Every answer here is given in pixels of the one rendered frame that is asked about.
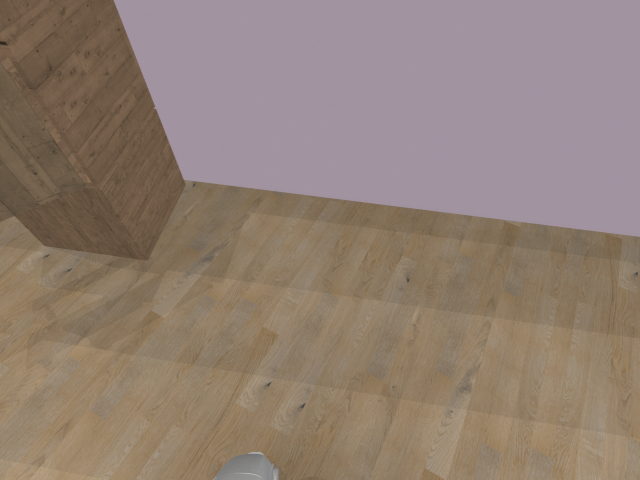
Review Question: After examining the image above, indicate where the cupboard door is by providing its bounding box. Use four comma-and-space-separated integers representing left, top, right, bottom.
0, 62, 86, 222

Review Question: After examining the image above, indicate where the robot left thigh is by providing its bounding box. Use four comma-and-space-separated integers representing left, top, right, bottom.
213, 454, 278, 480

